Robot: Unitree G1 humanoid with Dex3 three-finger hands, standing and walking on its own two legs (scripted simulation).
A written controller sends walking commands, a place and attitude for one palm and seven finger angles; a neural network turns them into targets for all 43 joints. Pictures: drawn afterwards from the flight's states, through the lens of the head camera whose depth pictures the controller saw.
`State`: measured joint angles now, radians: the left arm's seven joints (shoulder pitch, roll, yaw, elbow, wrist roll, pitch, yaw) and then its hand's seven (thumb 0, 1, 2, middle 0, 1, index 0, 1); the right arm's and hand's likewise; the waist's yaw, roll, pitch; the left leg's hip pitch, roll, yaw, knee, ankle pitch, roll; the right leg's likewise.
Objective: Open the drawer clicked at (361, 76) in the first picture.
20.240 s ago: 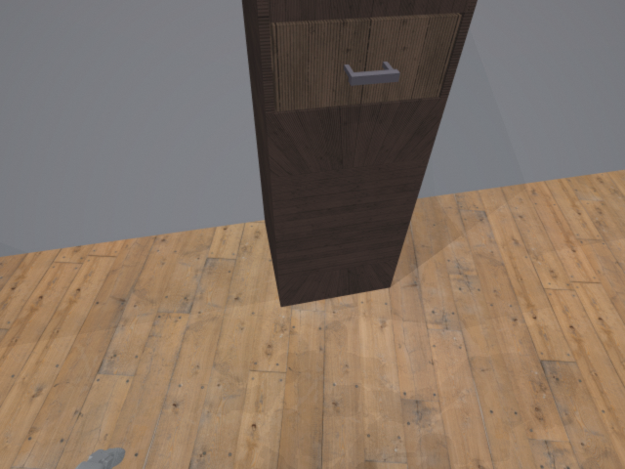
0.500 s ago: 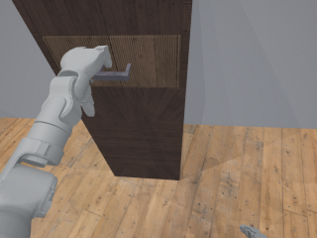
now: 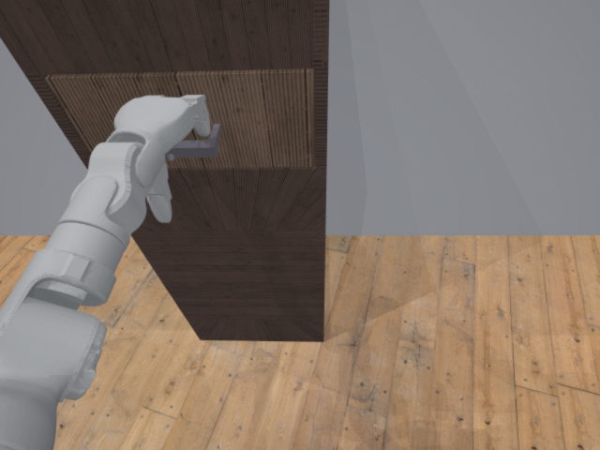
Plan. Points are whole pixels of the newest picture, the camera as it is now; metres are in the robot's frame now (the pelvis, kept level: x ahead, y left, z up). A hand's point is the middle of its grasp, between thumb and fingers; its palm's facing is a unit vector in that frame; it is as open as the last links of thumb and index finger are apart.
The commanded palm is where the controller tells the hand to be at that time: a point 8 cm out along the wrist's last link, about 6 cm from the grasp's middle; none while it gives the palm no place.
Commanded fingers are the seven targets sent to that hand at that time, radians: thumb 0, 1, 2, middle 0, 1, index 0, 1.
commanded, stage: move the hooked fingers above the handle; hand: left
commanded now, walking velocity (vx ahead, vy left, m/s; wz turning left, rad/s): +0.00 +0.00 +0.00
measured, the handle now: (186, 140) +0.54 +0.18 +0.13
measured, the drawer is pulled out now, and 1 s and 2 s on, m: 0.00 0.00 0.00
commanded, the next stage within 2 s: none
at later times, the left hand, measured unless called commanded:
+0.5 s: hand (165, 163) +0.45 +0.19 +0.16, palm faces -0.19 +0.01 -0.98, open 13.7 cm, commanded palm +0.45 +0.19 +0.24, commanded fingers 0.00 -0.50 0.30 -0.30 -1.20 -0.30 -1.20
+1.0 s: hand (188, 154) +0.47 +0.16 +0.15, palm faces -0.17 -0.02 -0.99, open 13.9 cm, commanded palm +0.47 +0.20 +0.24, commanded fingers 0.00 -0.50 0.30 -0.30 -1.20 -0.30 -1.20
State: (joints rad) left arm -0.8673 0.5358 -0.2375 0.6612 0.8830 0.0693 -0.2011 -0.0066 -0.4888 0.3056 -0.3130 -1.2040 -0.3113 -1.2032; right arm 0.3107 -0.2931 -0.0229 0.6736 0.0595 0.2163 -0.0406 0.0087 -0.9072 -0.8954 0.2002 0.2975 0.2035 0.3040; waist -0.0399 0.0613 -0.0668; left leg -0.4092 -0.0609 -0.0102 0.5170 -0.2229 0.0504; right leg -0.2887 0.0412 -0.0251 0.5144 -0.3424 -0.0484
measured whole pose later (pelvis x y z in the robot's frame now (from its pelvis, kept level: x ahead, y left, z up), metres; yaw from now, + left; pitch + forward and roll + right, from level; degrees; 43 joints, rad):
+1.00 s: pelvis +0.00 +0.01 +0.00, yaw +0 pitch +8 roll +0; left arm -0.94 0.52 -0.22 0.74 0.87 -0.03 -0.26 -0.01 -0.49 0.31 -0.31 -1.20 -0.31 -1.20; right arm 0.28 -0.27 0.00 0.67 0.06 0.20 -0.06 0.01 -0.91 -0.90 0.20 0.30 0.21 0.30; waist -0.06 0.05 -0.07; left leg -0.44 -0.06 0.00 0.54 -0.24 0.06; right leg -0.32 0.04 -0.02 0.53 -0.35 -0.04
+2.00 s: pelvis -0.01 +0.00 +0.00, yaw -4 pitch +8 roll +0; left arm -1.09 0.52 -0.14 0.94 0.95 0.13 -0.07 0.00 -0.49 0.31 -0.38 -1.26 -0.41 -1.31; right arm 0.24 -0.26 0.07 0.69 0.09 0.24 -0.09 0.01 -0.90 -0.89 0.20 0.30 0.21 0.30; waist -0.10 0.08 -0.10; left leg -0.41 -0.03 0.05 0.50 -0.21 0.05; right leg -0.32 0.06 0.04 0.51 -0.32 -0.04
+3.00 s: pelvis -0.01 +0.01 +0.00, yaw -1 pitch +9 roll -1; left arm -1.01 0.58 -0.12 0.84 0.94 0.09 -0.01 0.00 -0.49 0.31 -0.32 -1.20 -0.32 -1.20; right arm 0.25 -0.28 -0.01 0.69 0.06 0.19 -0.03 0.01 -0.91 -0.90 0.20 0.30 0.20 0.30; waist -0.04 0.06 -0.08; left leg -0.49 -0.06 0.01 0.56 -0.23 0.06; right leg -0.37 0.04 -0.01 0.55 -0.34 -0.03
